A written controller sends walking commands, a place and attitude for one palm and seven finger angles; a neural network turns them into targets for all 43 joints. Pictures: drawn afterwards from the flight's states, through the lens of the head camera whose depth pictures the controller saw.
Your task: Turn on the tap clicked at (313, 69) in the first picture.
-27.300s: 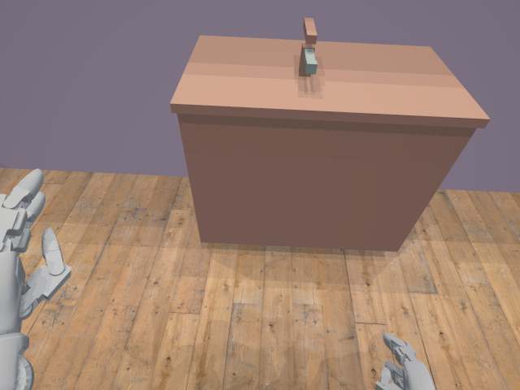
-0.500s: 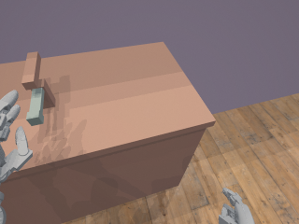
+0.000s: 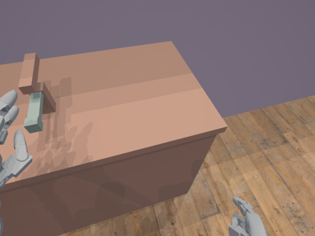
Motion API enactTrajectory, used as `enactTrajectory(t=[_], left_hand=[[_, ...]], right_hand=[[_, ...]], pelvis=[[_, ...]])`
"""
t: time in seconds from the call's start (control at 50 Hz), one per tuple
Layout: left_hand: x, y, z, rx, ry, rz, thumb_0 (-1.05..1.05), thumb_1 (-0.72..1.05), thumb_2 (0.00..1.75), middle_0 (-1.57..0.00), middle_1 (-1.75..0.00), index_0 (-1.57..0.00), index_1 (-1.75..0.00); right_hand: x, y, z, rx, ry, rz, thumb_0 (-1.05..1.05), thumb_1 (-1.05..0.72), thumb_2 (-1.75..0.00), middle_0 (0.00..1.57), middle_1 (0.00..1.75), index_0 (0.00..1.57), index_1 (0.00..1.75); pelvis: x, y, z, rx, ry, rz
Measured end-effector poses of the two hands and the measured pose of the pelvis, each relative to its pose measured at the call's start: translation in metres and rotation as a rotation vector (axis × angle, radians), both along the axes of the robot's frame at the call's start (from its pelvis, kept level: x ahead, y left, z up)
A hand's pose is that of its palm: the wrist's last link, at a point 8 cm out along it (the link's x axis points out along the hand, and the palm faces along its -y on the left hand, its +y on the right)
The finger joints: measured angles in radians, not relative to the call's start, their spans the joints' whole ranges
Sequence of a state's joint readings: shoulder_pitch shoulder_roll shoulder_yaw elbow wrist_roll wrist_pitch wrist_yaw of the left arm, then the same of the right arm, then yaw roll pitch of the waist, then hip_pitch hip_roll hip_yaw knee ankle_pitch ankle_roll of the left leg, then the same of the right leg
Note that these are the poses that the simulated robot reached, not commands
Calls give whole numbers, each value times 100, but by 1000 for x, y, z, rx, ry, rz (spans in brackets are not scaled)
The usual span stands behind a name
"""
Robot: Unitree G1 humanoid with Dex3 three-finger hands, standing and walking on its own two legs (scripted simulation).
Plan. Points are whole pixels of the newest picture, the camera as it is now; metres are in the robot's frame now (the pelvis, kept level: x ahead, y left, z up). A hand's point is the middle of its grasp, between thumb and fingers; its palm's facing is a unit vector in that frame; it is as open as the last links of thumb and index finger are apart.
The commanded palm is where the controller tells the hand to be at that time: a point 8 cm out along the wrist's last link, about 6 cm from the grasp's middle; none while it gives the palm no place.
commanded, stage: shuffle to correct the standing spot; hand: left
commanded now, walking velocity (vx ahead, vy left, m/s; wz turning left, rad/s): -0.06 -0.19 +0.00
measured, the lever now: (33, 124) +0.33 +0.32 +0.10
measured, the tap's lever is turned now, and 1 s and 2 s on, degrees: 0 0 0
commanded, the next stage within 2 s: come to a stop and stand still in 0.18 s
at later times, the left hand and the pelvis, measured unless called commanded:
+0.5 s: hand (3, 146) +0.23 +0.28 +0.18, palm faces +0.41 -0.81 -0.42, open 7.4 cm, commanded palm +0.15 +0.29 +0.18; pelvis -0.02 +0.01 +0.00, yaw -2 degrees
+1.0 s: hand out of the picture +0.20 +0.32 +0.16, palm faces +0.37 -0.88 -0.31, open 7.4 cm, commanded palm +0.14 +0.35 +0.18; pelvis -0.03 +0.08 +0.01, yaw -2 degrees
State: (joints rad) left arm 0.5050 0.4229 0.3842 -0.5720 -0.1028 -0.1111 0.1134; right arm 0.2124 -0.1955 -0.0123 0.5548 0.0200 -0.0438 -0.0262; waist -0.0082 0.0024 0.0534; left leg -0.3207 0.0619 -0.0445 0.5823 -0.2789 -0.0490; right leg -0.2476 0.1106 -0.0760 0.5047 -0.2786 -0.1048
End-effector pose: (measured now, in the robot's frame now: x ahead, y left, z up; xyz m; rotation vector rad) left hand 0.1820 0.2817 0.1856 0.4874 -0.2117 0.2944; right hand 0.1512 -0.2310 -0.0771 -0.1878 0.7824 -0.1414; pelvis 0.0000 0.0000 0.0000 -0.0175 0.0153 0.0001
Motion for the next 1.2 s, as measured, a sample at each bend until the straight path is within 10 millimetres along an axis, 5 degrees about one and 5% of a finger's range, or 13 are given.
enactTrajectory(t=[0.32,0.4,0.46,0.62,0.82,1.04,1.2], left_hand=[[-4,0,-4,-20,6,10,1,89,89,-21,-30,-21,-30],[10,37,28,160,-125,38,1,88,89,-22,-30,-22,-30],[11,51,23,101,-146,78,1,88,89,-21,-30,-22,-30],[-18,4,-23,-40,20,-98,2,89,89,-21,-30,-21,-30],[-40,76,2,-59,-188,67,1,88,89,-21,-30,-22,-30],[-22,79,-17,-75,-89,-12,1,89,90,-21,-30,-21,-30],[-14,91,-1,-23,-132,-3,2,89,90,-21,-30,-21,-30]], right_hand=[[2,0,0,-1,-4,3,1,-91,-90,20,30,20,30],[-6,4,3,-33,10,68,1,-91,-90,20,30,20,30],[-9,3,9,-26,-43,65,1,-91,-90,20,30,20,30],[-24,15,8,5,-126,-5,1,-91,-90,20,30,20,30],[-41,62,20,-34,-79,57,1,-91,-90,20,30,20,30],[-28,100,25,10,-114,77,1,-90,-90,20,30,20,30],[-17,100,22,-13,-72,88,1,-90,-90,20,30,20,30]], pelvis=[[0,0,-1,2,-5,6],[-8,-4,3,13,-3,3],[-13,5,3,17,-4,-26],[-27,28,-2,17,-39,-29],[-34,54,7,3,-43,-31],[-31,80,9,-1,-40,-32],[-18,85,10,-10,-27,-22]])
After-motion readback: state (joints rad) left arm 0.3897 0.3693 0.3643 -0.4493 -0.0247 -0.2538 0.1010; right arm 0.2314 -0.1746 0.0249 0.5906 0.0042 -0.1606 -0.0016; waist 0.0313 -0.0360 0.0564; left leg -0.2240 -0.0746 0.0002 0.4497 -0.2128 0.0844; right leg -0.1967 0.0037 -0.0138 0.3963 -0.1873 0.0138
